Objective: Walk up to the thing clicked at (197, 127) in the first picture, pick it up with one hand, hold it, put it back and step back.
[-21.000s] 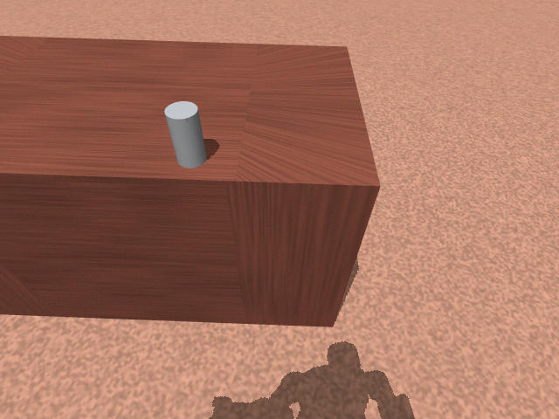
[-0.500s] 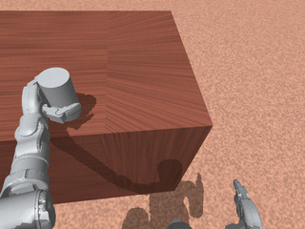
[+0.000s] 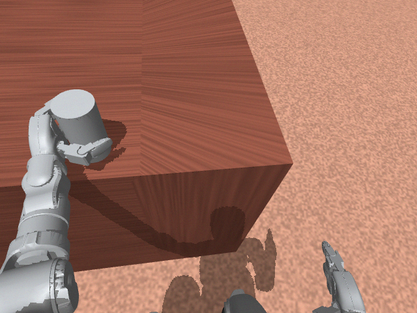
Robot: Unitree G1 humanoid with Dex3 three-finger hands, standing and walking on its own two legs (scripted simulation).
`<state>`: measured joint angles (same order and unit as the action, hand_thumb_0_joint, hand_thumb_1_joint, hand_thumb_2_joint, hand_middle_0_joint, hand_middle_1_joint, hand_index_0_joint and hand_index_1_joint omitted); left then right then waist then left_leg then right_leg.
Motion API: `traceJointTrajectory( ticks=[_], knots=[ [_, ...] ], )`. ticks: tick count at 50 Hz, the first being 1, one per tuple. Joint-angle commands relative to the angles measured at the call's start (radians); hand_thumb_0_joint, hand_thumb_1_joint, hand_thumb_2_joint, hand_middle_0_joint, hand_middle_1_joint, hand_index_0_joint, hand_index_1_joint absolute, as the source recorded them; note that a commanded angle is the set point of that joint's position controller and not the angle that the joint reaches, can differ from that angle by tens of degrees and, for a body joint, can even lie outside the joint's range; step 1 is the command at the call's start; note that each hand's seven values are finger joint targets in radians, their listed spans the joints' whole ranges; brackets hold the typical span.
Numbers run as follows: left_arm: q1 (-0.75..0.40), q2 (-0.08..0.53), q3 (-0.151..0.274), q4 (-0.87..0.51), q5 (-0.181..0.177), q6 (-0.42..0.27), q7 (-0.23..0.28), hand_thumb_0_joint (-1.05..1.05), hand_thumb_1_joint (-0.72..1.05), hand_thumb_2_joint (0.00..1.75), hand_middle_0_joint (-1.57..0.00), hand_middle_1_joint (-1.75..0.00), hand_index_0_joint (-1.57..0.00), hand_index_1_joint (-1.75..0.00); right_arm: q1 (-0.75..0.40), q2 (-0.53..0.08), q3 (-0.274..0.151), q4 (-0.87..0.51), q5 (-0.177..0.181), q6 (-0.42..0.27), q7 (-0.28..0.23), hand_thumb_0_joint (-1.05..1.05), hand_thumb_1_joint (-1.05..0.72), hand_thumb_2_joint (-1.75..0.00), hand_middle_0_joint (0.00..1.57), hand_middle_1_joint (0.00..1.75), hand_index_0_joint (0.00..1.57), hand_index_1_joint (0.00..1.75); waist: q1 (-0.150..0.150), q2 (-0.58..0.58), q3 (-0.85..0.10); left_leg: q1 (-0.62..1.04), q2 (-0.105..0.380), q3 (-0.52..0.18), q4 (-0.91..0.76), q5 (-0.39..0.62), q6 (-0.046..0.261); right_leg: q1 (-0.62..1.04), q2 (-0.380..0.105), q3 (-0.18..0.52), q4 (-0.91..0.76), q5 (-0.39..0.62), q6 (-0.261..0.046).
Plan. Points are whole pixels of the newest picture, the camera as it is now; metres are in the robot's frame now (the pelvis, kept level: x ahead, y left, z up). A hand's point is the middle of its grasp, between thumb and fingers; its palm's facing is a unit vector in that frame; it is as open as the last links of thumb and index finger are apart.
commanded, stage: open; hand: left
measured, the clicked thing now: (84, 128) +0.45 +0.19 +0.09
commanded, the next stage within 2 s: withdraw in 0.32 s
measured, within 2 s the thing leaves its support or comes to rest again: neither
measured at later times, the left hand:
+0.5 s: hand (81, 129) +0.46 +0.20 +0.09, palm faces +0.15 -0.99 +0.01, open 16.0 cm
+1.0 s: hand out of the picture +0.46 +0.27 +0.22, palm faces +0.21 -0.96 -0.17, open 17.7 cm
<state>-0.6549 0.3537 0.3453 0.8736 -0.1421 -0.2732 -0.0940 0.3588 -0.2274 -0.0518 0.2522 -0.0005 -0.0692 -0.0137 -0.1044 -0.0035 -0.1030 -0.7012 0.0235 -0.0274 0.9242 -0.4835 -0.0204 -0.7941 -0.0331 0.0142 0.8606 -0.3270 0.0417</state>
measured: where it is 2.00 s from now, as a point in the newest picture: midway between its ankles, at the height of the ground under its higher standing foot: outside the picture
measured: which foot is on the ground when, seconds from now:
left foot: down 0.00-1.00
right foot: down 0.00-1.00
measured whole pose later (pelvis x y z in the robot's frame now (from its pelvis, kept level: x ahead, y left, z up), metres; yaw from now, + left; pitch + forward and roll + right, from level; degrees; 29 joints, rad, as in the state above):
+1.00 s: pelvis +0.00 +0.00 +0.02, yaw +0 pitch +10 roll -1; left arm -0.86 0.63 0.36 0.96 -0.07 -0.01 -0.20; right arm 0.35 -0.25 -0.04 0.32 0.04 -0.06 -0.03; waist -0.07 0.04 -0.11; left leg -0.54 0.02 -0.02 0.79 -0.43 -0.02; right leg -0.63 -0.04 0.02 0.74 -0.28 0.05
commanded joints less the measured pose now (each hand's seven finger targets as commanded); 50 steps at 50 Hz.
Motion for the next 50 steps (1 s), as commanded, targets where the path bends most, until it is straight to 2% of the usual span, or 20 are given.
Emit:
traceJointTrajectory(
  ticks=[1,3,5,8,13,19,21,23,29,30,31,37,38,41,42,45,46,47,49,50],
  knots=[
    [-0.463,0.247,0.035,-0.277,-0.012,-0.075,0.001,0.0,-0.33,0.57,-0.98,-0.91,-1.01,-0.89,-0.005,-0.149,-0.078,-0.176,0.003,-0.043,-0.012,0.0,0.49,-0.05,0.05,0.05,0.05,0.05,0.003,0.101,-0.489,0.183,-0.008,0.016,-0.109,0.456,0.003,0.314,0.026,-0.043,-0.042,0.316,-0.062],
    [-0.406,0.215,0.02,-0.223,-0.014,-0.07,-0.001,0.0,-0.43,0.55,-0.87,-0.8,-0.9,-0.79,-0.021,-0.14,-0.068,-0.168,0.003,-0.04,-0.008,0.0,0.49,-0.06,0.05,0.05,0.05,0.05,0.007,0.097,-0.413,0.156,-0.007,0.016,-0.115,0.427,0.001,0.287,0.027,-0.044,-0.047,0.279,-0.064],
    [-0.463,0.206,0.006,-0.259,-0.014,-0.072,-0.001,0.0,-0.48,0.46,-0.74,-0.69,-0.76,-0.68,-0.022,-0.142,-0.077,-0.182,0.003,-0.04,-0.01,0.0,0.49,-0.06,0.05,0.05,0.05,0.05,0.003,0.096,-0.448,0.167,-0.009,0.017,-0.117,0.409,0.002,0.3,0.028,-0.044,-0.047,0.275,-0.063],
    [-0.394,0.23,0.041,-0.217,-0.015,-0.061,-0.001,0.0,-0.53,0.38,-0.63,-0.57,-0.64,-0.57,0.026,-0.149,-0.081,-0.171,0.004,-0.036,-0.01,0.0,0.5,-0.06,0.05,0.05,0.05,0.05,0.001,0.058,-0.44,0.144,-0.012,0.023,-0.118,0.388,0.008,0.318,0.026,-0.042,-0.052,0.281,-0.059],
    [-0.371,0.208,0.031,-0.196,-0.016,-0.053,-0.014,0.0,-0.59,0.27,-0.48,-0.41,-0.48,-0.41,0.03,-0.123,-0.061,-0.178,0.009,-0.025,-0.004,0.0,0.51,-0.06,0.05,0.05,0.05,0.05,-0.001,0.019,-0.365,0.084,-0.024,0.037,-0.12,0.334,0.022,0.323,0.022,-0.034,-0.064,0.265,-0.051],
    [-0.422,0.245,0.039,-0.24,-0.015,-0.065,-0.016,0.0,-0.61,0.12,-0.27,-0.21,-0.28,-0.21,0.0,-0.139,-0.076,-0.202,0.008,-0.026,-0.01,0.0,0.51,-0.06,0.05,0.05,0.05,0.05,0.005,0.056,-0.416,0.119,-0.025,0.037,-0.12,0.319,0.018,0.328,0.02,-0.03,-0.061,0.241,-0.051],
    [-0.472,0.215,0.008,-0.319,-0.02,-0.078,-0.022,0.0,-0.61,0.08,-0.21,-0.14,-0.21,-0.15,-0.001,-0.12,-0.059,-0.214,0.007,-0.025,-0.008,0.0,0.51,-0.06,0.05,0.05,0.05,0.05,0.008,0.082,-0.493,0.154,-0.024,0.034,-0.107,0.396,0.014,0.364,0.018,-0.029,-0.047,0.313,-0.054],
    [-0.427,0.282,0.05,-0.256,-0.009,-0.069,-0.016,0.0,-0.61,0.11,-0.09,-0.11,-0.1,-0.11,-0.008,-0.169,-0.097,-0.233,0.009,-0.023,-0.016,0.0,0.53,-0.05,0.05,0.05,0.05,0.05,0.002,0.047,-0.481,0.144,-0.023,0.031,-0.103,0.414,0.016,0.38,0.018,-0.028,-0.045,0.339,-0.052],
    [-0.446,0.406,0.14,-0.275,-0.01,-0.048,-0.011,0.0,-0.61,0.12,-0.05,-0.1,-0.06,-0.1,0.046,-0.173,-0.102,-0.226,0.014,-0.005,-0.024,0.0,0.53,-0.05,0.05,0.05,0.05,0.05,0.019,0.075,-0.467,0.142,-0.028,0.035,-0.127,0.412,0.01,0.434,0.014,-0.022,-0.062,0.343,-0.054],
    [-0.505,0.382,0.096,-0.329,-0.01,-0.042,-0.019,0.0,-0.6,0.12,-0.04,-0.1,-0.06,-0.1,0.021,-0.16,-0.091,-0.259,0.02,-0.01,-0.022,0.0,0.53,-0.05,0.05,0.05,0.05,0.05,0.014,0.096,-0.48,0.164,-0.029,0.036,-0.135,0.406,0.011,0.44,0.016,-0.023,-0.071,0.329,-0.054],
    [-0.508,0.44,0.141,-0.325,-0.01,-0.029,-0.021,0.0,-0.61,0.13,-0.05,-0.11,-0.06,-0.1,0.057,-0.162,-0.09,-0.225,0.02,-0.005,-0.024,0.0,0.53,-0.05,0.05,0.05,0.05,0.05,0.02,0.111,-0.504,0.183,-0.029,0.038,-0.13,0.434,0.011,0.452,0.014,-0.021,-0.072,0.358,-0.053],
    [-0.562,0.46,0.095,-0.218,-0.01,0.089,-0.082,0.0,-0.61,0.06,-0.05,-0.07,-0.06,-0.06,-0.015,-0.159,-0.077,-0.128,0.042,-0.022,-0.031,0.0,0.54,-0.05,0.05,0.05,0.05,0.05,0.01,0.138,-0.335,0.211,-0.017,0.029,-0.188,0.402,0.003,0.354,0.026,-0.037,-0.125,0.271,-0.061],
    [-0.603,0.398,0.047,-0.216,-0.017,0.113,-0.104,0.0,-0.61,0.06,-0.05,-0.06,-0.06,-0.05,-0.023,-0.127,-0.046,-0.107,0.045,-0.028,-0.028,0.0,0.55,-0.05,0.05,0.05,0.05,0.05,0.007,0.14,-0.349,0.227,-0.013,0.025,-0.198,0.396,0.002,0.339,0.029,-0.04,-0.132,0.265,-0.062],
    [-0.609,0.468,0.082,-0.118,-0.021,0.187,-0.13,0.0,-0.61,0.04,-0.05,-0.05,-0.07,-0.04,-0.063,-0.167,-0.065,-0.129,0.053,-0.046,-0.037,0.0,0.56,-0.05,0.05,0.05,0.05,0.05,0.007,0.106,-0.339,0.221,-0.014,0.026,-0.215,0.373,0.007,0.36,0.029,-0.045,-0.15,0.243,-0.061],
    [-0.607,0.412,0.041,-0.085,-0.02,0.211,-0.142,0.0,-0.61,0.04,-0.04,-0.05,-0.06,-0.03,-0.035,-0.141,-0.038,-0.093,0.052,-0.046,-0.032,0.0,0.56,-0.04,0.05,0.05,0.05,0.05,0.008,0.102,-0.299,0.211,-0.013,0.026,-0.226,0.349,0.008,0.343,0.032,-0.048,-0.16,0.221,-0.062],
    [-0.609,0.428,0.044,-0.055,-0.02,0.25,-0.164,0.0,-0.61,0.06,-0.07,-0.05,-0.06,-0.06,-0.04,-0.179,-0.069,-0.076,0.052,-0.061,-0.039,0.0,0.56,-0.06,0.05,0.05,0.05,0.05,0.005,0.086,-0.299,0.239,-0.013,0.027,-0.242,0.335,0.008,0.33,0.034,-0.052,-0.175,0.202,-0.061],
    [-0.685,0.622,0.052,-0.284,0.094,0.212,-0.104,0.0,-0.57,0.02,-0.07,-0.04,-0.07,-0.04,-0.029,-0.229,-0.114,-0.14,0.037,-0.053,-0.038,0.0,0.56,-0.05,0.05,0.05,0.05,0.05,0.038,0.128,-0.4,0.317,-0.019,0.033,-0.255,0.389,-0.003,0.387,0.028,-0.059,-0.193,0.264,-0.053],
    [-0.586,0.6,0.075,-0.071,0.1,0.222,-0.079,0.0,-0.58,0.03,-0.07,-0.06,-0.08,-0.05,0.019,-0.206,-0.089,-0.079,0.033,-0.043,-0.032,0.0,0.55,-0.06,0.05,0.05,0.05,0.05,0.018,0.056,-0.335,0.27,-0.022,0.038,-0.25,0.38,0.001,0.412,0.029,-0.062,-0.19,0.266,-0.047],
    [-0.564,0.569,0.059,-0.047,0.1,0.23,-0.07,0.0,-0.57,0.04,-0.06,-0.07,-0.07,-0.07,-0.039,-0.188,-0.071,-0.118,0.044,-0.033,-0.026,0.0,0.57,-0.05,0.05,0.05,0.05,0.05,0.027,-0.019,-0.289,0.237,-0.023,0.036,-0.261,0.373,0.009,0.424,0.03,-0.06,-0.205,0.267,-0.042],
    [-0.553,0.6,0.073,-0.064,0.114,0.226,-0.057,0.0,-0.57,0.03,-0.06,-0.06,-0.07,-0.06,-0.01,-0.218,-0.114,-0.094,0.04,-0.025,-0.03,0.0,0.56,-0.05,0.05,0.05,0.05,0.05,0.028,-0.044,-0.302,0.234,-0.022,0.036,-0.27,0.369,0.013,0.446,0.028,-0.062,-0.205,0.272,-0.04]
  ],
)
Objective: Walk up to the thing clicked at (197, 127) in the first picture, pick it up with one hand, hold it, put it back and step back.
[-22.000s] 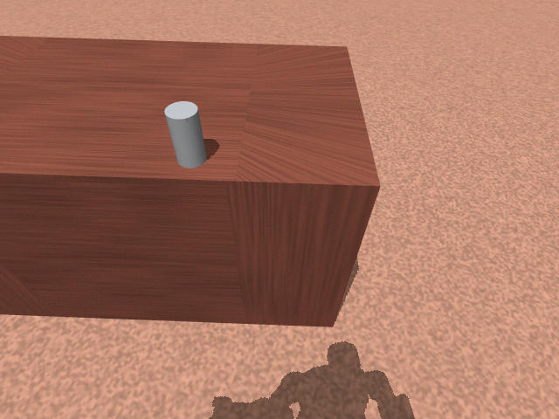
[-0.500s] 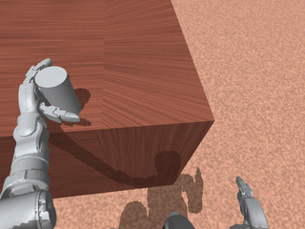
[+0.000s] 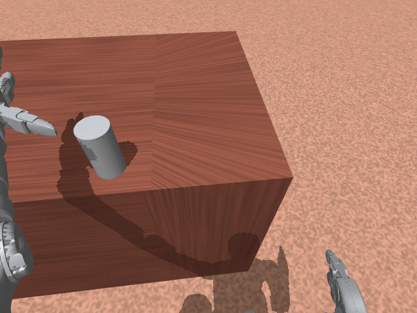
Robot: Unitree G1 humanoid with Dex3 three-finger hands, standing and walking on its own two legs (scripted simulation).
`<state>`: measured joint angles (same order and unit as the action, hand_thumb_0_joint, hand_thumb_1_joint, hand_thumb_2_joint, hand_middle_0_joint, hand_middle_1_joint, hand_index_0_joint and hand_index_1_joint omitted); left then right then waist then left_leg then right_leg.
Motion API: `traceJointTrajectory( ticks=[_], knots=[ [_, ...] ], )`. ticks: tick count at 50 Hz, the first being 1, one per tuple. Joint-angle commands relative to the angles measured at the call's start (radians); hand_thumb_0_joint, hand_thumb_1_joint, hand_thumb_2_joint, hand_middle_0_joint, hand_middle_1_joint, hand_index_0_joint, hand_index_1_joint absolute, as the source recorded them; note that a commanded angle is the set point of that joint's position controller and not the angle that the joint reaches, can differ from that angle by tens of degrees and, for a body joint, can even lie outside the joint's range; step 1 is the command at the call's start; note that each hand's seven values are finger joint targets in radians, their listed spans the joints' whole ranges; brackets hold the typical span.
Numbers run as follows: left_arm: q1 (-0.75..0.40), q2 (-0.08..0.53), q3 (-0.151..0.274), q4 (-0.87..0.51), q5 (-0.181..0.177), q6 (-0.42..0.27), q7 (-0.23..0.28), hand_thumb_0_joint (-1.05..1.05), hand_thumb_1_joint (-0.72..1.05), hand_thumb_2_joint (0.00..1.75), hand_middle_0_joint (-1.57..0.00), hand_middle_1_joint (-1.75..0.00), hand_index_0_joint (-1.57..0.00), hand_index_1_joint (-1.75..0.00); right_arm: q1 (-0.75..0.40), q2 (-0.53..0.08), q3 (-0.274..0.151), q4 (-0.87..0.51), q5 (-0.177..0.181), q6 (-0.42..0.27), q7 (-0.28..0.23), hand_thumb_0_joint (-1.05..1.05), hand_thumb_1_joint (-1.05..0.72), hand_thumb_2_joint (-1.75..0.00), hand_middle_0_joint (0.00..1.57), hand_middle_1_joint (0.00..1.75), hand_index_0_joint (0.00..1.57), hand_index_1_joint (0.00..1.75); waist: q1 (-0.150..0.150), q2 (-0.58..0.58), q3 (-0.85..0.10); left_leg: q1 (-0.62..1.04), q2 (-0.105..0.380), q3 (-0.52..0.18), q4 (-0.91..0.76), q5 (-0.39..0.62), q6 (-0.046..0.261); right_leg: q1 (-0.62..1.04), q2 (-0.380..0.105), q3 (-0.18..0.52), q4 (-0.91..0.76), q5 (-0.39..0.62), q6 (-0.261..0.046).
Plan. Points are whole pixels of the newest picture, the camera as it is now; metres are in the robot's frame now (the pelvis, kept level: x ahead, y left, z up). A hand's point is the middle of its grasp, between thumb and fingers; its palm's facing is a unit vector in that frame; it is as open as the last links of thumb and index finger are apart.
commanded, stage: sink last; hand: left
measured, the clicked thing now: (102, 149) +0.45 +0.19 +0.07
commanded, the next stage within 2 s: home in 1.04 s
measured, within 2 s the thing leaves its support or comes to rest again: neither
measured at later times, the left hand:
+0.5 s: hand out of the picture +0.31 +0.29 +0.17, palm faces +0.38 -0.85 -0.38, open 17.6 cm
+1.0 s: hand (7, 292) +0.17 +0.22 +0.16, palm faces +0.35 -0.83 -0.44, open 17.5 cm
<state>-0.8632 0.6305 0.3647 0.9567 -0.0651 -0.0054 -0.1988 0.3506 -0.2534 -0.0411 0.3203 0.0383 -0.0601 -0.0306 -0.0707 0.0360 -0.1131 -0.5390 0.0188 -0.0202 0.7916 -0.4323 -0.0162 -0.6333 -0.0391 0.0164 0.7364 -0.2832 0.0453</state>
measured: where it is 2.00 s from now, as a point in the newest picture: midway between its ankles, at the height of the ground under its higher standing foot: outside the picture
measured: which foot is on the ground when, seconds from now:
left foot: down 0.00-1.00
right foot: down 0.00-1.00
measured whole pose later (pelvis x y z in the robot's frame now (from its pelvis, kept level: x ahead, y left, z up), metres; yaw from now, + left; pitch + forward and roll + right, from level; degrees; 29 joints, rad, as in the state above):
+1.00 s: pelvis +0.00 -0.02 +0.01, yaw +3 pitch +1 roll +1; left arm 0.54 0.31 0.30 -0.41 -0.06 -0.20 0.00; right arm 0.34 -0.20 -0.14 0.45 0.03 -0.11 -0.05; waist 0.07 0.05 -0.03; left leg -0.29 0.00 -0.06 0.66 -0.38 -0.03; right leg -0.40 -0.06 -0.02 0.68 -0.29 0.02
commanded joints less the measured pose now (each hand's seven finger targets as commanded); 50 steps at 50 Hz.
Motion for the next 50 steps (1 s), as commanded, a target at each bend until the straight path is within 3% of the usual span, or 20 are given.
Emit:
traceJointTrajectory(
  ticks=[1,5,7,9,11,12,13,15,17,18,19,20,25,29,36,39,42,46,48,50],
  knots=[
    [-0.318,0.351,0.069,-0.144,0.047,-0.043,0.059,0.0,-0.56,0.04,-0.05,-0.06,-0.06,-0.06,0.038,-0.193,-0.137,-0.121,0.001,-0.029,-0.012,0.0,0.58,-0.05,0.05,0.05,0.05,0.05,0.003,-0.065,-0.268,0.065,-0.02,0.032,-0.138,0.319,0.01,0.281,0.031,-0.062,-0.087,0.223,-0.044],
    [-0.306,0.449,0.145,-0.183,0.072,-0.063,0.089,0.0,-0.59,0.03,-0.06,-0.03,-0.05,-0.04,-0.044,-0.101,-0.035,-0.163,0.011,-0.028,0.014,0.0,0.55,-0.06,0.05,0.05,0.05,0.05,0.075,-0.028,-0.312,0.025,-0.037,0.05,-0.151,0.296,0.012,0.373,0.015,-0.048,-0.101,0.203,-0.04],
    [-0.279,0.411,0.127,-0.232,0.07,-0.074,0.095,0.0,-0.58,0.03,-0.06,-0.03,-0.05,-0.04,-0.053,-0.06,0.007,-0.128,0.014,-0.031,0.023,0.0,0.54,-0.06,0.05,0.05,0.05,0.05,0.091,0.036,-0.307,0.038,-0.035,0.052,-0.158,0.314,0.007,0.377,0.017,-0.046,-0.099,0.206,-0.048],
    [-0.276,0.422,0.144,-0.35,0.068,-0.088,0.106,0.0,-0.59,0.03,-0.07,-0.03,-0.06,-0.04,-0.056,-0.088,-0.022,-0.126,0.016,-0.043,0.026,0.0,0.52,-0.07,0.05,0.05,0.05,0.05,0.094,0.15,-0.413,0.153,-0.024,0.043,-0.152,0.432,-0.015,0.374,0.023,-0.055,-0.08,0.277,-0.062],
    [-0.253,0.336,0.084,-0.538,0.058,-0.1,0.109,0.0,-0.6,0.03,-0.07,-0.03,-0.06,-0.04,-0.062,-0.076,-0.018,-0.107,0.016,-0.05,0.033,0.0,0.51,-0.07,0.05,0.05,0.05,0.05,0.099,0.224,-0.47,0.248,-0.012,0.03,-0.147,0.523,-0.033,0.344,0.029,-0.063,-0.079,0.303,-0.07],
    [-0.115,0.334,0.115,-0.404,0.061,-0.087,0.119,0.0,-0.6,0.03,-0.07,-0.04,-0.06,-0.05,-0.049,-0.112,-0.044,-0.095,0.014,-0.057,0.03,0.0,0.51,-0.07,0.05,0.05,0.05,0.05,0.076,0.172,-0.404,0.244,-0.004,0.025,-0.144,0.557,-0.036,0.315,0.034,-0.073,-0.083,0.306,-0.07],
    [-0.118,0.26,0.056,-0.606,0.048,-0.102,0.119,0.0,-0.6,0.02,-0.08,-0.04,-0.07,-0.05,-0.039,-0.129,-0.074,-0.067,0.01,-0.06,0.027,0.0,0.5,-0.07,0.05,0.05,0.05,0.05,0.087,0.206,-0.421,0.296,0.003,0.018,-0.155,0.574,-0.043,0.299,0.04,-0.079,-0.088,0.292,-0.074],
    [0.075,0.226,0.082,-0.624,0.04,-0.094,0.139,0.0,-0.59,0.02,-0.08,-0.04,-0.07,-0.05,-0.013,-0.166,-0.106,-0.038,0.009,-0.066,0.021,0.0,0.49,-0.07,0.05,0.05,0.05,0.05,0.081,0.152,-0.358,0.299,0.012,0.012,-0.161,0.578,-0.044,0.28,0.044,-0.089,-0.104,0.271,-0.072],
    [0.217,0.13,0.04,-0.674,0.031,-0.085,0.149,0.0,-0.58,0.01,-0.07,-0.04,-0.07,-0.04,-0.048,-0.131,-0.073,-0.065,0.015,-0.071,0.023,0.0,0.51,-0.07,0.05,0.05,0.05,0.05,0.075,0.086,-0.267,0.254,0.006,0.014,-0.178,0.493,-0.035,0.29,0.044,-0.094,-0.122,0.237,-0.067],
    [0.278,0.135,0.048,-0.86,0.02,-0.094,0.158,0.0,-0.57,0.02,-0.07,-0.05,-0.07,-0.05,-0.024,-0.145,-0.111,-0.044,0.02,-0.066,0.014,0.0,0.52,-0.06,0.05,0.05,0.05,0.05,0.093,0.078,-0.256,0.245,0.001,0.018,-0.192,0.469,-0.028,0.317,0.042,-0.094,-0.131,0.241,-0.066],
    [0.364,0.125,0.066,-0.813,0.015,-0.087,0.166,0.0,-0.56,0.01,-0.07,-0.04,-0.07,-0.04,-0.024,-0.159,-0.118,-0.051,0.021,-0.067,0.013,0.0,0.52,-0.06,0.06,0.05,0.05,0.05,0.075,0.031,-0.172,0.202,-0.005,0.024,-0.201,0.41,-0.019,0.319,0.041,-0.096,-0.142,0.215,-0.06],
    [0.421,0.12,0.076,-0.977,0.006,-0.095,0.171,0.0,-0.55,0.0,-0.06,-0.04,-0.06,-0.04,-0.026,-0.136,-0.099,-0.056,0.024,-0.065,0.017,0.0,0.53,-0.06,0.05,0.05,0.05,0.05,0.106,0.038,-0.18,0.206,-0.007,0.022,-0.217,0.393,-0.018,0.339,0.04,-0.098,-0.145,0.204,-0.061],
    [0.696,0.07,0.114,-1.346,-0.016,-0.126,0.19,0.0,-0.52,0.01,-0.05,-0.04,-0.05,-0.03,0.024,-0.097,-0.11,-0.049,0.03,-0.044,0.023,0.0,0.56,-0.05,0.05,0.05,0.05,0.05,0.109,0.047,-0.114,0.211,-0.02,0.038,-0.227,0.387,-0.01,0.352,0.035,-0.096,-0.147,0.216,-0.056],
    [0.886,0.067,0.192,-1.43,-0.019,-0.143,0.211,0.0,-0.55,0.02,-0.06,-0.05,-0.06,-0.05,0.011,-0.081,-0.126,-0.009,0.017,-0.034,0.016,0.0,0.52,-0.06,0.06,0.05,0.05,0.05,0.12,0.032,-0.033,0.182,-0.034,0.054,-0.236,0.287,0.003,0.366,0.021,-0.082,-0.17,0.155,-0.046],
    [1.283,-0.111,0.075,-1.54,-0.012,-0.194,0.206,0.0,-0.57,0.03,-0.07,-0.06,-0.07,-0.06,-0.082,-0.043,-0.106,-0.022,0.003,-0.049,0.012,0.0,0.49,-0.07,0.06,0.05,0.05,0.05,0.143,0.045,-0.032,0.184,-0.032,0.044,-0.219,0.364,-0.003,0.391,0.019,-0.089,-0.132,0.213,-0.052],
    [1.358,-0.124,0.076,-1.594,-0.01,-0.218,0.209,0.0,-0.56,0.03,-0.06,-0.06,-0.06,-0.06,-0.099,-0.066,-0.125,-0.077,0.0,-0.063,0.003,0.0,0.5,-0.06,0.06,0.05,0.05,0.05,0.142,-0.027,-0.047,0.181,-0.038,0.045,-0.217,0.286,0.015,0.393,0.017,-0.091,-0.152,0.161,-0.04],
    [1.284,-0.115,0.067,-1.595,-0.006,-0.236,0.223,0.0,-0.58,0.03,-0.07,-0.06,-0.07,-0.06,-0.053,-0.11,-0.179,-0.042,-0.009,-0.075,-0.026,0.0,0.49,-0.06,0.06,0.05,0.05,0.05,0.087,-0.085,0.0,0.196,-0.045,0.051,-0.232,0.18,0.032,0.339,0.014,-0.082,-0.185,0.079,-0.024],
    [1.305,-0.118,0.069,-1.563,-0.002,-0.251,0.223,0.0,-0.57,0.04,-0.06,-0.06,-0.06,-0.06,0.002,-0.079,-0.174,-0.012,-0.008,-0.091,-0.037,0.0,0.51,-0.06,0.06,0.05,0.05,0.05,0.088,-0.113,0.061,0.179,-0.058,0.062,-0.243,0.104,0.04,0.302,0.002,-0.078,-0.217,-0.006,-0.015],
    [1.305,-0.139,0.045,-1.586,-0.002,-0.267,0.217,0.0,-0.56,0.04,-0.05,-0.06,-0.05,-0.06,0.004,-0.022,-0.119,0.008,-0.006,-0.102,-0.026,0.0,0.52,-0.06,0.06,0.05,0.05,0.05,0.109,-0.062,0.096,0.165,-0.061,0.064,-0.256,0.087,0.037,0.3,-0.002,-0.081,-0.219,-0.028,-0.019],
    [1.311,-0.109,0.071,-1.58,0.001,-0.277,0.221,0.0,-0.57,0.04,-0.06,-0.06,-0.06,-0.06,0.01,-0.043,-0.138,0.015,-0.009,-0.112,-0.029,0.0,0.5,-0.06,0.06,0.05,0.05,0.05,0.107,-0.04,0.092,0.166,-0.06,0.065,-0.26,0.091,0.036,0.32,-0.004,-0.081,-0.216,-0.015,-0.021]
  ],
)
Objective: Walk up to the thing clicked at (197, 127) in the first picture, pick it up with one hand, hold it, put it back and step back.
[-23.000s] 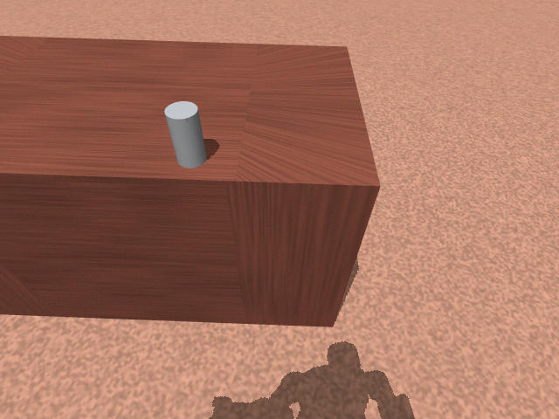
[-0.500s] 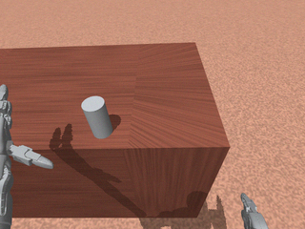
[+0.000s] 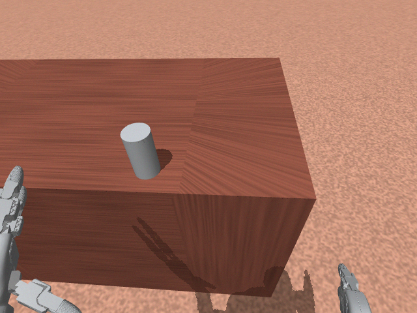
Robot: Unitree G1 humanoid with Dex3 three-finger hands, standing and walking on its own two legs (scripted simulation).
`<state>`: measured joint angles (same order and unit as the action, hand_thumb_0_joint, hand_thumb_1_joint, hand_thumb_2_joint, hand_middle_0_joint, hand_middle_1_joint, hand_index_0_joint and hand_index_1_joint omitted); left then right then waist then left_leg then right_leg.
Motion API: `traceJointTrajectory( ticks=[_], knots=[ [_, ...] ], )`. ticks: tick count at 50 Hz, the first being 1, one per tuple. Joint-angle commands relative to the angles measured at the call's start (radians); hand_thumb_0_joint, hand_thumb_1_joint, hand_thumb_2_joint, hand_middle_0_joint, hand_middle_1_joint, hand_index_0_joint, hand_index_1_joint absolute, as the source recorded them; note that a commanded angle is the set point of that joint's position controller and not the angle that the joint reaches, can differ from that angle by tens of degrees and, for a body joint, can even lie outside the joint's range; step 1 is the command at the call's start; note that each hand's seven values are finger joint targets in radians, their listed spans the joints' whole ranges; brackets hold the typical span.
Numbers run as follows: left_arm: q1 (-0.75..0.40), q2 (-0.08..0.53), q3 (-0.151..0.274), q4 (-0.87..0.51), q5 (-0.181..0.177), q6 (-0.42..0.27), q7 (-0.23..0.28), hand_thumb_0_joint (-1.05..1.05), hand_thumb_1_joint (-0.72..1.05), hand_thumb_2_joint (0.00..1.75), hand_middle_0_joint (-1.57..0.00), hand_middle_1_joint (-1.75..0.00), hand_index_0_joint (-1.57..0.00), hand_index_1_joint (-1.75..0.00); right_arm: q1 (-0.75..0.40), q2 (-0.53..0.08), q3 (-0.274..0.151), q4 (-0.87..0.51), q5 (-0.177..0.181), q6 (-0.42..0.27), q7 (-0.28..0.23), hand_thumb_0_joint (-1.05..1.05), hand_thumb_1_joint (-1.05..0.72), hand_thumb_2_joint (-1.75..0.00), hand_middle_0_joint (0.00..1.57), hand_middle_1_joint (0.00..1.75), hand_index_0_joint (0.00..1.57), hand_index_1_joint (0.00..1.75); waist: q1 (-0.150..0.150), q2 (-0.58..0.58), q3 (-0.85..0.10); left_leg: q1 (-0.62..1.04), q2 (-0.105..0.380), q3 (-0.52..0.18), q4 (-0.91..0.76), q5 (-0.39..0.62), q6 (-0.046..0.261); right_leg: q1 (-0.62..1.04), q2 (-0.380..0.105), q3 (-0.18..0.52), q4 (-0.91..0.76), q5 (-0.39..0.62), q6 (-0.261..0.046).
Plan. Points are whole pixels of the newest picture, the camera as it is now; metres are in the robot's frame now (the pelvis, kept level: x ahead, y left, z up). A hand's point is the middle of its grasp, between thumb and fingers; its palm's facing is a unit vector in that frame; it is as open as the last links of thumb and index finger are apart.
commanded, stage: sink last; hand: left
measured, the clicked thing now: (142, 152) +0.46 +0.19 +0.06
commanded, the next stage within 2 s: home in 0.04 s
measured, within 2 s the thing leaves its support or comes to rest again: neither
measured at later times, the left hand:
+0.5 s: hand (69, 269) +0.18 +0.24 +0.07, palm faces +0.26 -0.91 -0.33, open 17.6 cm
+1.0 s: hand (124, 299) +0.18 +0.20 -0.09, palm faces +0.08 -0.97 -0.23, open 17.8 cm
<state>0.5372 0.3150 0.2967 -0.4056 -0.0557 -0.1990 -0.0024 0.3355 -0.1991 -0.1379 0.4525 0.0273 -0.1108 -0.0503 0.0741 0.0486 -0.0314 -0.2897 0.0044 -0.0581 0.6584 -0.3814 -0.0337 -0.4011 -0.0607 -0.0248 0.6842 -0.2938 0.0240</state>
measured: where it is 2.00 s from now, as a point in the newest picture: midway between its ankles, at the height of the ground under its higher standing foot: outside the picture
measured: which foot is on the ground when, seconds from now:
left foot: down 0.00-1.00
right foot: down 0.00-1.00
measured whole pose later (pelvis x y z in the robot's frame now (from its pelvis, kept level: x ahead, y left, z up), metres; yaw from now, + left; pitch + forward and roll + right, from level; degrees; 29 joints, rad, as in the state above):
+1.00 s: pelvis +0.01 +0.02 +0.00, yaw -1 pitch +3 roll -1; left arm 0.31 0.18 0.02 0.42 0.01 -0.12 0.09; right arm 0.23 -0.20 0.00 0.68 0.00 -0.14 -0.07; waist 0.01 0.00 0.02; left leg -0.33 0.02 -0.04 0.68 -0.41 -0.02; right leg -0.42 -0.04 -0.01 0.64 -0.27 0.04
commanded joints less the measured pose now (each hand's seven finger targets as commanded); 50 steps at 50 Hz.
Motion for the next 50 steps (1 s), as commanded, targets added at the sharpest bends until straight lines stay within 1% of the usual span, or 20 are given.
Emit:
traceJointTrajectory(
  ticks=[1,3,8,9,13,15,17,20,23,25,30,31,32,34,36,37,38,39,45,50],
  knots=[
    [-0.082,0.216,0.149,-0.241,-0.008,-0.091,0.025,0.0,-0.57,0.04,-0.06,-0.05,-0.05,-0.06,-0.001,-0.075,-0.012,-0.147,0.004,-0.066,-0.003,0.0,0.51,-0.06,0.06,0.05,0.05,0.05,-0.018,-0.024,-0.017,-0.088,-0.049,0.105,-0.125,0.059,0.051,0.111,0.016,-0.036,-0.162,0.014,-0.003],
    [-0.1,0.22,0.155,-0.284,-0.006,-0.11,0.03,0.0,-0.58,0.05,-0.06,-0.05,-0.05,-0.06,-0.045,-0.088,-0.016,-0.189,0.003,-0.078,-0.001,0.0,0.51,-0.06,0.06,0.05,0.05,0.05,-0.005,0.016,-0.042,-0.08,-0.042,0.097,-0.138,0.087,0.044,0.139,0.02,-0.04,-0.149,0.042,-0.011],
    [-0.115,0.242,0.227,-0.14,-0.012,-0.133,0.043,0.0,-0.61,0.02,-0.04,-0.04,-0.04,-0.04,-0.116,-0.153,-0.083,-0.171,-0.002,-0.091,-0.001,0.0,0.4,-0.15,0.11,0.13,0.11,0.13,0.011,-0.014,0.03,-0.125,-0.032,0.077,-0.168,0.034,0.039,0.165,0.031,-0.046,-0.167,-0.016,-0.013],
    [-0.132,0.241,0.23,-0.083,-0.012,-0.134,0.041,0.0,-0.61,0.0,-0.04,-0.04,-0.04,-0.04,-0.097,-0.131,-0.058,-0.148,-0.002,-0.091,0.002,0.0,0.32,-0.23,0.12,0.16,0.12,0.16,0.006,-0.039,0.047,-0.129,-0.026,0.07,-0.178,0.006,0.041,0.163,0.034,-0.046,-0.174,-0.038,-0.011],
    [-0.135,0.176,0.172,0.05,-0.017,-0.154,0.031,0.0,-0.61,0.02,-0.04,-0.04,-0.04,-0.04,-0.122,-0.06,0.024,-0.192,0.01,-0.097,0.006,0.0,0.0,-0.45,0.12,0.17,0.12,0.17,0.005,-0.119,0.045,-0.121,-0.033,0.081,-0.177,0.002,0.053,0.166,0.03,-0.04,-0.202,-0.054,0.0],
    [-0.119,0.127,0.106,0.066,-0.014,-0.164,0.021,0.0,-0.6,0.03,-0.05,-0.05,-0.05,-0.05,-0.115,-0.009,0.091,-0.2,0.016,-0.101,0.012,0.0,-0.16,-0.5,0.13,0.18,0.13,0.18,0.009,-0.106,0.046,-0.121,-0.03,0.081,-0.191,0.001,0.053,0.163,0.034,-0.045,-0.193,-0.048,-0.001],
    [-0.116,0.101,0.064,0.05,-0.008,-0.172,0.017,0.0,-0.57,0.05,-0.05,-0.06,-0.05,-0.05,-0.107,0.006,0.112,-0.191,0.014,-0.106,0.014,0.0,-0.28,-0.54,0.14,0.2,0.14,0.2,0.006,-0.057,0.002,-0.099,-0.031,0.085,-0.195,0.02,0.052,0.176,0.034,-0.041,-0.187,-0.02,-0.004],
    [-0.15,0.145,0.057,-0.016,-0.001,-0.161,0.022,0.0,-0.57,0.05,-0.05,-0.06,-0.05,-0.05,-0.035,-0.144,-0.02,-0.145,0.004,-0.11,0.005,0.0,-0.38,-0.6,0.15,0.21,0.15,0.21,-0.041,0.015,-0.058,-0.042,-0.023,0.079,-0.192,0.109,0.039,0.176,0.045,-0.048,-0.161,0.084,-0.011],
    [-0.063,0.091,0.01,0.106,0.008,-0.122,0.023,0.0,-0.59,0.04,-0.05,-0.05,-0.05,-0.05,-0.045,-0.123,-0.011,-0.087,-0.002,-0.111,0.005,0.0,-0.48,-0.66,0.16,0.23,0.16,0.23,-0.048,-0.005,-0.041,-0.034,-0.023,0.077,-0.191,0.131,0.036,0.163,0.047,-0.051,-0.171,0.1,-0.011],
    [-0.079,0.109,0.021,0.14,0.013,-0.107,0.029,0.0,-0.59,0.03,-0.05,-0.05,-0.05,-0.05,-0.049,-0.151,-0.043,-0.069,-0.007,-0.112,-0.001,0.0,-0.53,-0.69,0.16,0.24,0.16,0.24,-0.057,-0.019,-0.029,-0.038,-0.018,0.069,-0.19,0.125,0.035,0.159,0.047,-0.053,-0.175,0.089,-0.012],
    [-0.136,-0.03,-0.174,0.284,0.031,-0.08,0.026,0.0,-0.61,0.0,-0.04,-0.04,-0.04,-0.04,-0.208,-0.015,0.104,-0.093,-0.003,-0.115,0.004,0.0,-0.84,-0.87,0.19,0.29,0.19,0.29,-0.056,-0.057,-0.009,-0.058,-0.016,0.064,-0.175,0.175,0.034,0.14,0.042,-0.053,-0.17,0.113,-0.014],
    [-0.141,-0.005,-0.154,0.322,0.035,-0.072,0.03,0.0,-0.61,0.0,-0.04,-0.04,-0.04,-0.04,-0.194,-0.046,0.076,-0.102,-0.009,-0.115,-0.005,0.0,-0.89,-0.9,0.2,0.3,0.2,0.3,-0.067,-0.079,-0.035,-0.054,-0.017,0.063,-0.169,0.173,0.036,0.148,0.04,-0.052,-0.171,0.114,-0.012],
    [-0.15,-0.019,-0.179,0.352,0.038,-0.068,0.03,0.0,-0.61,0.01,-0.04,-0.04,-0.04,-0.04,-0.197,-0.019,0.108,-0.083,-0.01,-0.111,-0.004,0.0,-0.89,-0.9,0.2,0.3,0.2,0.3,-0.055,-0.072,-0.038,-0.057,-0.02,0.067,-0.163,0.185,0.036,0.153,0.036,-0.049,-0.17,0.123,-0.014],
    [-0.147,-0.037,-0.208,0.435,0.043,-0.06,0.028,0.0,-0.6,0.03,-0.04,-0.05,-0.04,-0.05,-0.168,-0.027,0.103,-0.064,-0.014,-0.104,-0.005,0.0,-0.9,-0.9,0.2,0.3,0.2,0.3,-0.062,-0.042,-0.049,-0.053,-0.021,0.071,-0.158,0.179,0.033,0.143,0.035,-0.045,-0.16,0.123,-0.015],
    [-0.134,-0.025,-0.205,0.523,0.045,-0.043,0.033,0.0,-0.6,0.02,-0.04,-0.05,-0.04,-0.05,-0.121,-0.08,0.062,-0.055,-0.019,-0.098,-0.011,0.0,-0.9,-0.9,0.2,0.3,0.2,0.3,-0.069,-0.033,-0.089,-0.049,-0.019,0.073,-0.142,0.247,0.023,0.159,0.038,-0.046,-0.144,0.184,-0.019],
    [-0.137,0.061,-0.073,0.475,0.048,-0.049,0.068,0.0,-0.61,0.0,-0.04,-0.04,-0.04,-0.04,-0.125,-0.172,0.057,0.063,-0.029,-0.089,-0.015,0.0,-0.9,-0.9,0.2,0.3,0.2,0.3,-0.037,-0.02,-0.084,-0.043,-0.021,0.066,-0.122,0.221,0.02,0.171,0.046,-0.045,-0.142,0.163,-0.021],
    [-0.114,-0.003,-0.159,0.566,0.058,-0.034,0.065,0.0,-0.61,0.0,-0.04,-0.04,-0.04,-0.04,-0.121,-0.15,0.072,0.06,-0.027,-0.089,-0.015,0.0,-0.9,-0.9,0.2,0.3,0.2,0.3,-0.066,-0.025,-0.081,-0.042,-0.018,0.068,-0.116,0.243,0.016,0.157,0.048,-0.042,-0.132,0.176,-0.025],
    [-0.149,-0.014,-0.177,0.558,0.057,-0.029,0.066,0.0,-0.61,0.0,-0.04,-0.04,-0.04,-0.04,-0.131,-0.135,0.08,0.051,-0.028,-0.09,-0.015,0.0,-0.9,-0.9,0.2,0.3,0.2,0.3,-0.061,-0.009,-0.094,-0.045,-0.016,0.068,-0.115,0.256,0.012,0.158,0.05,-0.045,-0.127,0.184,-0.027],
    [-0.315,-0.029,-0.226,0.617,0.06,-0.003,0.094,0.0,-0.61,0.01,-0.04,-0.04,-0.04,-0.04,-0.159,-0.13,0.088,0.076,-0.026,-0.08,-0.026,0.0,-0.9,-0.9,0.2,0.3,0.2,0.3,-0.086,0.02,-0.117,-0.063,-0.011,0.074,-0.096,0.226,0.012,0.13,0.05,-0.037,-0.109,0.18,-0.027],
    [-0.28,-0.039,-0.25,0.633,0.062,0.028,0.117,0.0,-0.61,0.0,-0.04,-0.04,-0.04,-0.04,-0.173,-0.122,0.097,0.079,-0.023,-0.083,-0.03,0.0,-0.9,-0.9,0.2,0.3,0.2,0.3,-0.072,-0.009,-0.157,-0.047,-0.009,0.073,-0.079,0.29,0.011,0.17,0.051,-0.043,-0.1,0.234,-0.025]
  ],
)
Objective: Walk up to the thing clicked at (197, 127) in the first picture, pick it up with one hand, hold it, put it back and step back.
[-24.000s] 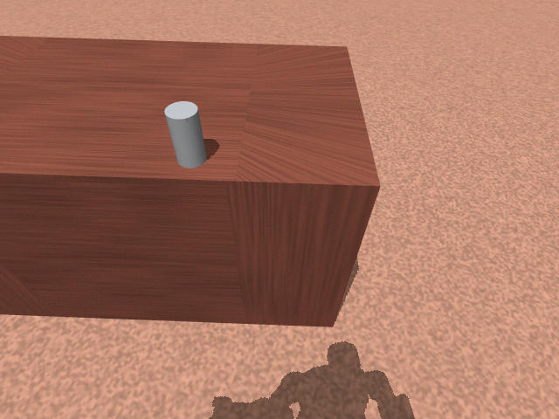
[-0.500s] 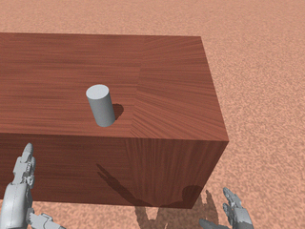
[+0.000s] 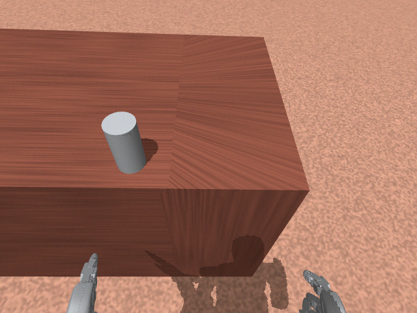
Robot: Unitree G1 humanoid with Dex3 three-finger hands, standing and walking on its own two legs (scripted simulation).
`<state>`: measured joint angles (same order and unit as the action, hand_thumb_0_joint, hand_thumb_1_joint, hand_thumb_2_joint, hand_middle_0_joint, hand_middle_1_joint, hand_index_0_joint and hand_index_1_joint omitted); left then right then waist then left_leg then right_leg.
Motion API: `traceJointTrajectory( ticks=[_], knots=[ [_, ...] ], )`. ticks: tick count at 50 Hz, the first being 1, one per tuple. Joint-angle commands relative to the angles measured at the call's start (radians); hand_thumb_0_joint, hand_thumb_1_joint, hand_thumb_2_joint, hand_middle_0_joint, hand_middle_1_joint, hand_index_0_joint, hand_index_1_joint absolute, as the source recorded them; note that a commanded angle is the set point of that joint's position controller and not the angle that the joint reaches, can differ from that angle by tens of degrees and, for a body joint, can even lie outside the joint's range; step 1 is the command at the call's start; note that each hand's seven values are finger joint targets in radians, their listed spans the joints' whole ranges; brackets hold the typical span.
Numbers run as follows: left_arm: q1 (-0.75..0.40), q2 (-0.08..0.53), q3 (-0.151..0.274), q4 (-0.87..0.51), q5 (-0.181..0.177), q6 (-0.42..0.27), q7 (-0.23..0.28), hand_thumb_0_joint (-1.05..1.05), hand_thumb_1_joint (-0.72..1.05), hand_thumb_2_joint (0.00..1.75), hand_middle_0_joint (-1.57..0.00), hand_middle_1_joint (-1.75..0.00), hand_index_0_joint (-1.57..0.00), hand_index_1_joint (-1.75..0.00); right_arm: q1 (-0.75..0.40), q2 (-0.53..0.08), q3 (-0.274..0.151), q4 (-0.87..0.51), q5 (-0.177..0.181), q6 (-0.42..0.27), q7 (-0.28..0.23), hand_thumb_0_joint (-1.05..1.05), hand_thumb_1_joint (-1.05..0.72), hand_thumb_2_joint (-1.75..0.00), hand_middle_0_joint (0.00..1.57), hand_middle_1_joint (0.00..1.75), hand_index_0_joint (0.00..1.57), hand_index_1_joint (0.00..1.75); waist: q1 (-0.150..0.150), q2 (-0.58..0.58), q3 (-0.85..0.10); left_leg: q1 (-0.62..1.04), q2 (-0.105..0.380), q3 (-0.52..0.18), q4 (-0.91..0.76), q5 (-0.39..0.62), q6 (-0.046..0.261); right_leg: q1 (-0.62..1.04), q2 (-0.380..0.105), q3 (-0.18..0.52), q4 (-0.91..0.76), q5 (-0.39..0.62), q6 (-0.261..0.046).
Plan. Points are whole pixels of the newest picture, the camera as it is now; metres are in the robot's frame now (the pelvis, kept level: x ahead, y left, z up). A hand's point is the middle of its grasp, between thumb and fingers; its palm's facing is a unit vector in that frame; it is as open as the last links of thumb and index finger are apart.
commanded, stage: home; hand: left
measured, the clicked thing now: (126, 144) +0.45 +0.18 +0.06
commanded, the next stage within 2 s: none
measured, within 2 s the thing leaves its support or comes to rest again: neither
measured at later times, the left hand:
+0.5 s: hand out of the picture +0.11 +0.24 -0.13, palm faces -0.02 -0.93 -0.36, open 17.6 cm
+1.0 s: hand out of the picture +0.02 +0.25 -0.13, palm faces -0.04 -0.93 -0.37, open 17.4 cm
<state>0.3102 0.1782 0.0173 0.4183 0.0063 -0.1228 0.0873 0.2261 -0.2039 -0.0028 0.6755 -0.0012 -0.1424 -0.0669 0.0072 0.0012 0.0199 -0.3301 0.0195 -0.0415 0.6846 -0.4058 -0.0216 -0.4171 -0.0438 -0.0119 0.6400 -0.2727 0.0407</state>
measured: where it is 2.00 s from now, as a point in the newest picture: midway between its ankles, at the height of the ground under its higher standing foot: outside the picture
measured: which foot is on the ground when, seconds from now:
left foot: down 0.00-1.00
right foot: down 0.00-1.00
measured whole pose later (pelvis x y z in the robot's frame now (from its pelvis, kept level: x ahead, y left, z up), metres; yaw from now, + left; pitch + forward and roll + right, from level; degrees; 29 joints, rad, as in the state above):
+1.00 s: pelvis -0.03 -0.01 +0.02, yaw +1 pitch -3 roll +1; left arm 0.17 0.36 -0.04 1.10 0.02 -0.02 0.00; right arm 0.21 -0.34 0.00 1.08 -0.02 0.00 0.02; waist 0.01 0.00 0.04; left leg -0.13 0.00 -0.05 0.43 -0.25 -0.03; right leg -0.24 -0.06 -0.02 0.45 -0.15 0.03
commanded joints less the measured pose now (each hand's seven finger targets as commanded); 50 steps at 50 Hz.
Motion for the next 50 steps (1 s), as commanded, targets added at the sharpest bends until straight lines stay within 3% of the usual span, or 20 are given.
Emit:
traceJointTrajectory(
  ticks=[1,3,8,9,11,13,14,15,16,18,20,23,28,30,35,38,45,50],
  knots=[
    [-0.033,0.089,0.026,-0.176,-0.002,-0.041,0.028,0.0,-0.61,0.0,-0.04,-0.03,-0.04,-0.03,-0.057,-0.12,-0.04,-0.142,0.005,-0.05,-0.012,0.0,-0.9,-0.9,0.2,0.3,0.2,0.3,-0.005,0.017,-0.21,-0.009,-0.02,0.055,-0.101,0.345,-0.004,0.188,0.038,-0.06,-0.048,0.231,-0.044],
    [0.01,0.056,0.002,-0.123,-0.003,-0.024,0.028,0.0,-0.61,0.0,-0.04,-0.04,-0.04,-0.04,-0.063,-0.129,-0.049,-0.14,0.006,-0.046,-0.008,0.0,-0.9,-0.9,0.2,0.3,0.2,0.3,-0.006,-0.027,-0.192,-0.018,-0.018,0.054,-0.095,0.38,-0.003,0.187,0.041,-0.066,-0.049,0.258,-0.042],
    [-0.011,0.084,0.031,-0.112,0.0,-0.006,0.029,0.0,-0.61,0.01,-0.04,-0.04,-0.04,-0.04,-0.074,-0.126,-0.046,-0.141,0.01,-0.024,-0.004,0.0,-0.9,-0.9,0.2,0.3,0.2,0.3,0.005,-0.066,-0.149,-0.049,-0.025,0.065,-0.102,0.309,0.008,0.174,0.036,-0.063,-0.067,0.205,-0.036],
    [-0.023,0.109,0.052,-0.129,-0.001,-0.006,0.033,0.0,-0.61,0.01,-0.04,-0.04,-0.04,-0.04,-0.077,-0.127,-0.047,-0.145,0.01,-0.021,-0.003,0.0,-0.9,-0.9,0.2,0.3,0.2,0.3,0.013,-0.054,-0.15,-0.052,-0.027,0.069,-0.103,0.305,0.008,0.181,0.034,-0.059,-0.071,0.202,-0.036],
    [-0.025,0.11,0.05,-0.135,-0.001,0.002,0.034,0.0,-0.61,0.01,-0.04,-0.04,-0.04,-0.04,-0.078,-0.12,-0.04,-0.147,0.011,-0.019,-0.003,0.0,-0.9,-0.9,0.2,0.3,0.2,0.3,0.009,-0.031,-0.136,-0.055,-0.027,0.072,-0.108,0.295,0.007,0.181,0.032,-0.056,-0.072,0.196,-0.036],
    [-0.103,0.136,0.058,-0.246,-0.004,-0.005,0.038,0.0,-0.61,0.02,-0.04,-0.04,-0.04,-0.04,-0.077,-0.132,-0.05,-0.154,0.013,-0.016,-0.003,0.0,-0.9,-0.9,0.2,0.3,0.2,0.3,0.005,0.048,-0.199,-0.009,-0.025,0.075,-0.112,0.331,-0.001,0.187,0.035,-0.05,-0.056,0.223,-0.043],
    [-0.036,0.319,0.082,0.083,0.042,0.029,-0.004,0.0,-0.59,0.03,-0.05,-0.05,-0.04,-0.05,-0.021,-0.288,-0.091,-0.019,-0.055,0.041,0.02,0.0,-0.9,-0.9,0.2,0.3,0.2,0.3,-0.014,0.022,-0.177,0.033,0.062,-0.018,-0.061,0.455,0.019,0.199,-0.077,0.051,0.018,0.433,-0.111],
    [-0.016,0.331,0.083,0.099,0.045,0.043,-0.02,0.0,-0.61,0.01,-0.04,-0.04,-0.04,-0.04,0.014,-0.296,-0.095,-0.006,-0.054,0.065,0.025,0.0,-0.9,-0.9,0.2,0.3,0.2,0.3,-0.015,0.028,-0.235,0.066,0.062,-0.022,-0.053,0.535,0.037,0.231,-0.079,0.052,0.047,0.498,-0.131],
    [-0.015,0.316,0.072,0.11,0.042,0.046,-0.027,0.0,-0.6,0.03,-0.04,-0.05,-0.04,-0.05,-0.01,-0.29,-0.093,0.001,-0.05,0.075,0.03,0.0,-0.9,-0.9,0.2,0.3,0.2,0.3,-0.006,0.038,-0.227,0.068,0.061,-0.028,-0.059,0.529,0.044,0.228,-0.082,0.053,0.035,0.503,-0.134],
    [-0.049,0.285,0.051,0.132,0.031,0.049,-0.04,0.0,-0.6,0.03,-0.04,-0.05,-0.04,-0.05,-0.022,-0.273,-0.088,0.006,-0.035,0.081,0.043,0.0,-0.9,-0.9,0.2,0.3,0.2,0.3,-0.005,0.04,-0.201,0.084,0.068,-0.041,-0.098,0.479,0.047,0.19,-0.074,0.032,0.022,0.361,-0.118],
    [-0.096,0.28,0.032,0.181,0.021,0.053,-0.05,0.0,-0.59,0.03,-0.04,-0.05,-0.04,-0.05,-0.046,-0.275,-0.081,0.032,-0.029,0.087,0.054,0.0,-0.9,-0.9,0.2,0.3,0.2,0.3,-0.004,0.025,-0.114,0.037,0.064,-0.043,-0.143,0.334,0.049,0.161,-0.065,0.03,-0.024,0.232,-0.103],
    [-0.12,0.323,0.022,0.263,0.028,0.058,-0.055,0.0,-0.56,0.05,-0.05,-0.05,-0.05,-0.05,-0.071,-0.286,-0.079,0.077,-0.03,0.099,0.062,0.0,-0.9,-0.9,0.2,0.3,0.2,0.3,-0.011,0.005,-0.036,0.002,0.051,-0.042,-0.177,0.228,0.044,0.145,-0.075,0.054,-0.086,0.177,-0.099],
    [-0.144,0.352,0.012,0.372,0.022,0.065,-0.061,0.0,-0.56,0.05,-0.05,-0.05,-0.05,-0.05,-0.091,-0.309,-0.073,0.149,-0.028,0.116,0.071,0.0,-0.9,-0.9,0.2,0.3,0.2,0.3,-0.004,0.011,-0.019,0.017,0.053,-0.068,-0.237,0.162,0.049,0.178,-0.076,0.064,-0.146,0.094,-0.095],
    [-0.151,0.373,0.011,0.413,0.023,0.07,-0.061,0.0,-0.56,0.05,-0.05,-0.05,-0.05,-0.05,-0.096,-0.319,-0.07,0.177,-0.027,0.123,0.073,0.0,-0.9,-0.9,0.2,0.3,0.2,0.3,-0.001,0.001,0.002,0.003,0.05,-0.077,-0.271,0.107,0.051,0.189,-0.074,0.072,-0.18,0.015,-0.089],
    [-0.168,0.405,0.001,0.504,0.018,0.076,-0.065,0.0,-0.57,0.05,-0.05,-0.05,-0.05,-0.05,-0.073,-0.337,-0.055,0.255,-0.023,0.125,0.075,0.0,-0.9,-0.9,0.2,0.3,0.2,0.3,-0.007,-0.02,-0.018,0.086,0.054,-0.079,-0.305,0.124,0.051,0.19,-0.093,0.102,-0.255,-0.035,-0.089],
    [-0.166,0.407,-0.003,0.552,0.01,0.078,-0.066,0.0,-0.55,0.06,-0.05,-0.05,-0.05,-0.05,-0.078,-0.354,-0.052,0.286,-0.025,0.123,0.074,0.0,-0.9,-0.9,0.2,0.3,0.2,0.3,0.003,-0.003,-0.029,0.078,0.065,-0.093,-0.342,0.135,0.054,0.245,-0.086,0.088,-0.251,0.006,-0.078],
    [-0.182,0.418,-0.006,0.614,0.008,0.082,-0.068,0.0,-0.55,0.05,-0.05,-0.05,-0.05,-0.05,-0.057,-0.353,-0.045,0.333,-0.018,0.123,0.072,0.0,-0.9,-0.9,0.2,0.3,0.2,0.3,-0.001,-0.015,-0.001,0.104,0.061,-0.081,-0.354,0.162,0.046,0.233,-0.094,0.104,-0.304,-0.022,-0.073],
    [-0.186,0.412,-0.004,0.639,0.008,0.086,-0.069,0.0,-0.56,0.05,-0.05,-0.05,-0.05,-0.05,-0.057,-0.349,-0.042,0.35,-0.018,0.129,0.071,0.0,-0.9,-0.9,0.2,0.3,0.2,0.3,0.007,-0.014,0.033,0.07,0.06,-0.08,-0.369,0.122,0.048,0.236,-0.087,0.102,-0.323,-0.066,-0.066]
  ],
)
